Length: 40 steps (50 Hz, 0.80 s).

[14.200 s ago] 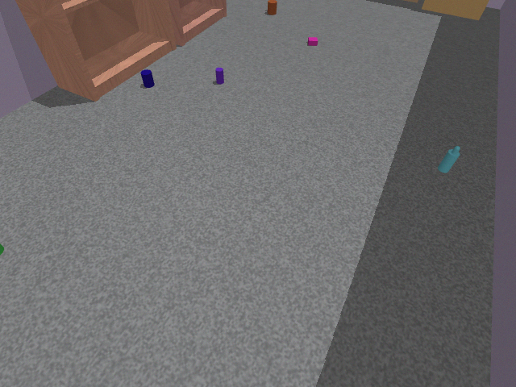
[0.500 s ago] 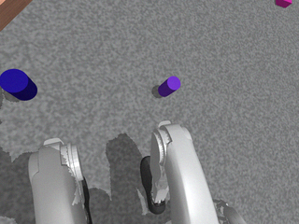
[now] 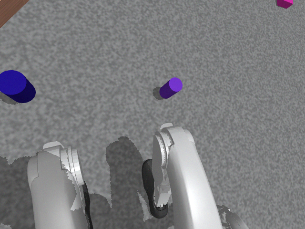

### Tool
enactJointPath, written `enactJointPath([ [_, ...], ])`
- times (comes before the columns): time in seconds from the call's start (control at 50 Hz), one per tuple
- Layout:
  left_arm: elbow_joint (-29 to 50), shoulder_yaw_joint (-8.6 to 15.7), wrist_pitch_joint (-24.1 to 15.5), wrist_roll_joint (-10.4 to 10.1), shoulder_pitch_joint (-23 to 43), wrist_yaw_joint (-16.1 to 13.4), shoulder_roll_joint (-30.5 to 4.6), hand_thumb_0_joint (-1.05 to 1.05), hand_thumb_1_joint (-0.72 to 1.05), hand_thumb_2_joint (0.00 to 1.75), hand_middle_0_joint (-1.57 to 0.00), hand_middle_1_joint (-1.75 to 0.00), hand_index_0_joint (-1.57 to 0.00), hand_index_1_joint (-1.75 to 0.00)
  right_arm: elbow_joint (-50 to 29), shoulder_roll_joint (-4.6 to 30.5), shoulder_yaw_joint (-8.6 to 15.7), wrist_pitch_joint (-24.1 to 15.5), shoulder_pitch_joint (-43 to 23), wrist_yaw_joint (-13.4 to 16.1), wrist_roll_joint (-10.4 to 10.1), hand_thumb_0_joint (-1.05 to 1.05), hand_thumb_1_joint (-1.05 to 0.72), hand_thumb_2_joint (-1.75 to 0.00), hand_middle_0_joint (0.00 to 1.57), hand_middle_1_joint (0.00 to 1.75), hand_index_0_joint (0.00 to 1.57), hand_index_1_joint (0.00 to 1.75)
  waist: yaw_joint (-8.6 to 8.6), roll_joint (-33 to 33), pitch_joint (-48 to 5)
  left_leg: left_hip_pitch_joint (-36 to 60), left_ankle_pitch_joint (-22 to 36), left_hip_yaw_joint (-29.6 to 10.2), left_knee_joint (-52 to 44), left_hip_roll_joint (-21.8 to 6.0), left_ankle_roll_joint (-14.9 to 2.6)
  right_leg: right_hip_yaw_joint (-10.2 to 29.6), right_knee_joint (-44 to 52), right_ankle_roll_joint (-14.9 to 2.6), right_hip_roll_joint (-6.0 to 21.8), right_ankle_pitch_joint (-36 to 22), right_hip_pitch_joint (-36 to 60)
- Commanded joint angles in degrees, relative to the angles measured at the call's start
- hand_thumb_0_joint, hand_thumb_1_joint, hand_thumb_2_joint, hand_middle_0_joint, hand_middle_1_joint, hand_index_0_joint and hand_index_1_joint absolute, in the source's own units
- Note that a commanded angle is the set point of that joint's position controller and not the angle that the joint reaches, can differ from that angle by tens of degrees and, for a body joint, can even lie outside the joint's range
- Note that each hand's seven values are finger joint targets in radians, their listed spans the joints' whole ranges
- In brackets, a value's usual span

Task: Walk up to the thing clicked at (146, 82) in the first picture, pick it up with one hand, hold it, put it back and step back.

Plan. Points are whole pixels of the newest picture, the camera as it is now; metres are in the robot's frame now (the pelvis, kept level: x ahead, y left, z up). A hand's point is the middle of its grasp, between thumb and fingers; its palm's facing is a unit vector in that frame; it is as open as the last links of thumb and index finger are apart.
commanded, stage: rise first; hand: left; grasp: from above
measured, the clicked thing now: (17, 87) +0.50 +0.30 -0.28
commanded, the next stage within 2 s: approach in 0.42 s
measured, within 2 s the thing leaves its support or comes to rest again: neither
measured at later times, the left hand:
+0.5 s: hand out of the picture +0.46 +0.35 -0.16, palm faces -0.45 -0.08 -0.89, open 13.7 cm
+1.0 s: hand (7, 66) +0.52 +0.29 -0.16, palm faces -0.37 -0.04 -0.93, open 14.1 cm
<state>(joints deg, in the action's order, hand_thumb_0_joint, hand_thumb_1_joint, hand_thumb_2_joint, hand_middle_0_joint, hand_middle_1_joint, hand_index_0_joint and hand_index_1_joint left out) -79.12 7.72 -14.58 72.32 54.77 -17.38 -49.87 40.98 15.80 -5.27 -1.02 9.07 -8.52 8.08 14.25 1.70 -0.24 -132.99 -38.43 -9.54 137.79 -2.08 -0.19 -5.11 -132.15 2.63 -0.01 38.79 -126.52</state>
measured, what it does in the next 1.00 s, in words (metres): stands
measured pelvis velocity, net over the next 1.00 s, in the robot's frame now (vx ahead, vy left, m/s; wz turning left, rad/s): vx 0.00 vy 0.00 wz -0.01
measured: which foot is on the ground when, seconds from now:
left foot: down 0.00-1.00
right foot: down 0.00-1.00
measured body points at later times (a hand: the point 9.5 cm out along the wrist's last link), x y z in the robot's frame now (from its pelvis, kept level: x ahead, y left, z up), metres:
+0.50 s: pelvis +0.00 +0.00 +0.00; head +0.24 +0.09 +0.37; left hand +0.48 +0.35 -0.11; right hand +0.05 -0.27 -0.09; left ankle +0.08 +0.13 -0.30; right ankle +0.10 -0.13 -0.30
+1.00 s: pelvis +0.00 +0.00 -0.01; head +0.25 +0.07 +0.36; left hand +0.53 +0.29 -0.11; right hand +0.02 -0.27 -0.09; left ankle +0.08 +0.13 -0.30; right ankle +0.11 -0.13 -0.30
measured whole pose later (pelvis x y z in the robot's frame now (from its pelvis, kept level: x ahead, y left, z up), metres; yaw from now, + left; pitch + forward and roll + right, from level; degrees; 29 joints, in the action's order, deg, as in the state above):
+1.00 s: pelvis +0.00 +0.00 -0.01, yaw -1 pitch +34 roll -10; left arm -87.3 5.9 -7.4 74.9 64.1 -23.7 -47.9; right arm 39.7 16.4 -7.8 -3.1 10.4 -8.2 8.5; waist 19.6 0.5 -0.2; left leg -135.1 -38.0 -9.6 138.2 -2.4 0.0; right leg -5.0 -132.5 2.5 -0.6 37.8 -129.2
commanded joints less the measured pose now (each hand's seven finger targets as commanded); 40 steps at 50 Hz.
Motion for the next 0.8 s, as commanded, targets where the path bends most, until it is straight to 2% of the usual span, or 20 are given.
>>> enactJointPath([
  [0.0, 8.54, 2.66, 0.09, -0.57, 17.52, -2.13, -17.17, 0.0, -0.53, 1.0, -0.14, -0.96, -0.12, -0.98, -0.38, 15.04, 4.69, 0.14, 11.76, 0.68, -0.24, 0.0, -0.91, -0.9, 0.2, 0.3, 0.2, 0.3, -0.47, -20.64, -38.68, 31.49, 8.55, 5.39, -14.85, 0.92, -1.17, -4.53, 12.8, -4.49, -2.34, -11.58, 15.92],
  [0.02, 7.92, 2.08, 0.01, -0.36, 17.74, -2.0, -16.96, 0.0, -0.52, 0.99, -0.14, -0.97, -0.12, -0.98, -0.41, 14.82, 4.59, 0.08, 11.61, 0.68, -0.29, 0.0, -0.91, -0.9, 0.2, 0.3, 0.2, 0.3, -0.3, -20.7, -37.76, 30.56, 7.27, 5.42, -15.12, 0.95, -1.2, -4.53, 12.95, -4.56, -2.41, -10.36, 15.36],
  [0.1, 7.63, 2.34, -0.14, -0.39, 17.95, -2.22, -16.72, 0.0, -0.53, 1.0, -0.15, -0.95, -0.12, -0.98, -0.45, 15.17, 4.46, -0.1, 11.68, 0.84, -0.32, 0.0, -0.91, -0.9, 0.2, 0.3, 0.2, 0.3, -0.06, -19.58, -37.37, 30.81, 7.46, 5.68, -14.78, 1.04, -1.37, -4.32, 13.59, -4.24, -2.24, -10.71, 15.62],
  [0.12, 7.32, 1.42, -0.23, -0.4, 18.14, -2.15, -15.89, 0.0, -0.52, 0.99, -0.14, -0.96, -0.12, -0.98, -0.61, 14.98, 4.28, -0.19, 11.47, 0.78, -0.27, 0.0, -0.91, -0.9, 0.2, 0.3, 0.2, 0.3, 0.42, -20.4, -36.99, 30.83, 7.16, 5.45, -15.05, 0.99, -1.27, -4.51, 13.2, -4.3, -2.19, -10.43, 14.92],
  [0.2, 6.59, 0.35, -0.18, -0.29, 19.44, -1.75, -15.08, 0.0, -0.5, 0.98, -0.17, -0.93, -0.14, -0.96, -0.28, 15.21, 4.44, -0.38, 11.81, 0.96, -0.26, 0.0, -0.91, -0.9, 0.2, 0.3, 0.2, 0.3, 1.17, -20.0, -36.82, 30.97, 6.59, 5.04, -15.15, 0.89, -1.24, -4.78, 13.4, -4.24, -2.19, -10.05, 14.21],
  [0.28, 6.18, 0.83, -0.24, -0.44, 18.77, -1.56, -16.34, 0.0, -0.49, 0.96, -0.18, -0.93, -0.16, -0.95, -0.56, 15.0, 4.09, -0.39, 11.63, 0.99, -0.25, 0.0, -0.91, -0.9, 0.2, 0.3, 0.2, 0.3, 0.25, -20.36, -37.18, 30.14, 6.93, 5.56, -15.04, 1.18, -1.22, -4.46, 13.53, -4.34, -2.27, -10.13, 15.34],
  [0.34, 6.35, 1.2, -0.37, -0.23, 18.18, -1.46, -16.89, 0.0, -0.48, 0.96, -0.18, -0.93, -0.16, -0.95, -0.28, 15.02, 4.03, -0.33, 12.06, 0.99, -0.14, 0.0, -0.91, -0.9, 0.2, 0.3, 0.2, 0.3, 0.31, -19.31, -38.39, 30.57, 9.32, 6.03, -13.89, 1.14, -1.38, -4.26, 13.48, -4.12, -2.26, -12.39, 17.19],
  [0.38, 7.05, 1.2, -0.59, -0.6, 18.92, -1.28, -16.83, 0.0, -0.47, 0.95, -0.18, -0.93, -0.17, -0.95, -0.24, 15.03, 4.15, -0.3, 11.98, 0.95, -0.16, 0.0, -0.91, -0.9, 0.2, 0.3, 0.2, 0.3, 0.5, -19.42, -38.94, 30.36, 8.79, 5.9, -14.0, 1.08, -1.38, -4.33, 13.58, -4.08, -2.37, -11.93, 17.16],
  [0.4, 6.6, 1.78, -0.54, -0.72, 17.92, -1.41, -17.23, 0.0, -0.47, 0.95, -0.19, -0.93, -0.17, -0.95, -0.31, 15.2, 4.24, -0.27, 11.74, 1.03, -0.23, 0.0, -0.91, -0.9, 0.2, 0.3, 0.2, 0.3, -0.2, -19.4, -38.53, 30.38, 8.45, 5.88, -14.2, 1.12, -1.35, -4.3, 13.53, -4.18, -2.29, -11.51, 16.68],
  [0.44, 7.2, 1.46, -0.73, -0.58, 18.48, -1.5, -17.01, 0.0, -0.46, 0.94, -0.19, -0.92, -0.17, -0.93, -0.32, 15.22, 4.06, -0.32, 12.04, 0.92, -0.08, 0.0, -0.91, -0.9, 0.2, 0.3, 0.2, 0.3, 0.58, -20.04, -38.51, 30.65, 9.41, 5.73, -13.92, 1.07, -1.23, -4.57, 13.0, -4.16, -2.28, -12.38, 16.81],
  [0.48, 8.08, 2.7, -0.77, -0.05, 17.98, -1.75, -18.73, 0.0, -0.46, 0.93, -0.2, -0.92, -0.18, -0.94, -0.28, 15.08, 4.11, -0.19, 12.05, 0.89, 0.0, 0.0, -0.91, -0.9, 0.2, 0.3, 0.2, 0.3, -0.36, -20.57, -40.36, 31.77, 10.49, 5.82, -13.77, 1.02, -1.18, -4.44, 12.91, -4.2, -2.46, -13.22, 17.85],
  [0.5, 8.38, 2.58, -0.83, -0.19, 18.26, -1.97, -18.19, 0.0, -0.51, 1.0, -0.23, -0.86, -0.17, -0.92, -0.48, 15.18, 4.12, -0.12, 12.02, 0.87, -0.03, 0.0, -0.91, -0.9, 0.2, 0.3, 0.2, 0.3, -0.06, -21.23, -40.28, 31.78, 10.72, 5.87, -13.95, 1.08, -1.12, -4.54, 12.78, -4.15, -2.39, -13.42, 17.78],
  [0.52, 7.92, 1.97, -0.77, -0.37, 17.99, -2.09, -16.85, 0.0, -0.48, 0.97, -0.16, -0.93, -0.14, -0.94, -0.3, 15.03, 4.13, -0.08, 11.52, 0.87, -0.17, 0.0, -0.9, -0.89, 0.2, 0.3, 0.2, 0.3, -0.45, -21.73, -39.88, 32.24, 10.01, 5.62, -14.62, 1.15, -0.94, -4.65, 12.39, -4.42, -2.31, -12.63, 16.22],
  [0.58, 5.65, -1.52, -0.69, 0.15, 19.74, -2.36, -12.17, 0.0, -0.55, 1.0, -0.09, -0.99, -0.08, -1.0, -0.06, 15.16, 4.1, -0.46, 11.58, 0.73, -0.07, 0.0, -0.9, -0.89, 0.2, 0.3, 0.2, 0.3, 2.25, -21.59, -35.28, 31.59, 7.26, 4.49, -15.11, 0.87, -0.79, -5.49, 12.13, -4.55, -2.3, -10.6, 11.85],
  [0.62, 5.8, -3.11, -0.84, 0.22, 22.65, -2.84, -10.42, 0.0, -0.57, 1.04, -0.1, -0.98, -0.07, -1.0, 0.2, 15.38, 4.18, -0.68, 11.96, 0.82, -0.12, 0.0, -0.9, -0.89, 0.2, 0.3, 0.2, 0.3, 3.29, -21.75, -34.97, 31.89, 5.85, 4.01, -15.22, 0.8, -0.68, -5.83, 12.04, -4.59, -2.29, -9.62, 10.4],
  [0.64, 7.18, -3.88, -0.98, 0.08, 25.11, -3.22, -9.0, 0.0, -0.58, 1.05, -0.09, -0.98, -0.07, -1.01, 0.31, 15.59, 4.34, -0.86, 12.43, 0.83, 0.09, 0.0, -0.9, -0.89, 0.2, 0.3, 0.2, 0.3, 4.38, -22.96, -35.34, 32.64, 5.84, 3.81, -15.34, 0.71, -0.62, -6.09, 11.97, -4.33, -2.17, -9.76, 10.09],
  [0.66, 6.71, -5.09, -0.88, 0.18, 26.65, -3.55, -7.79, 0.0, -0.57, 1.05, -0.09, -0.98, -0.07, -1.0, 0.76, 15.41, 4.21, -1.12, 12.3, 0.9, 0.16, 0.0, -0.89, -0.89, 0.2, 0.3, 0.2, 0.3, 4.39, -22.65, -35.79, 33.05, 5.55, 3.87, -15.0, 0.56, -0.55, -6.06, 12.1, -4.55, -2.36, -9.71, 9.61],
  [0.68, 7.67, -4.91, -0.85, 0.37, 29.23, -4.17, -8.65, 0.0, -0.57, 1.07, -0.1, -0.98, -0.07, -1.01, 0.9, 15.63, 4.0, -1.3, 12.93, 0.93, 0.26, 0.0, -0.89, -0.89, 0.2, 0.3, 0.2, 0.3, 5.3, -23.48, -36.48, 32.79, 6.17, 4.17, -14.56, 0.71, -0.65, -6.03, 12.28, -4.36, -2.36, -10.41, 10.54],
  [0.7, 6.3, -5.6, -0.54, 0.52, 29.24, -4.74, -7.53, 0.0, -0.56, 1.06, -0.1, -0.99, -0.08, -1.01, 0.96, 15.56, 3.93, -1.48, 13.02, 1.03, 0.36, 0.0, -0.9, -0.89, 0.2, 0.3, 0.2, 0.3, 5.22, -23.02, -36.67, 33.15, 6.38, 4.16, -14.44, 0.72, -0.53, -6.03, 12.19, -4.43, -2.32, -10.71, 10.47],
  [0.78, 4.2, -3.31, 1.77, 1.99, 30.78, -7.84, -11.17, 0.0, -0.57, 1.05, -0.1, -0.97, -0.07, -1.0, 0.92, 15.86, 3.26, -2.27, 13.9, 1.27, 0.82, 0.0, -0.89, -0.89, 0.2, 0.3, 0.2, 0.3, 5.11, -24.95, -38.93, 34.25, 9.33, 4.83, -14.18, 0.75, -0.43, -5.96, 11.54, -4.35, -2.3, -13.23, 12.01],
])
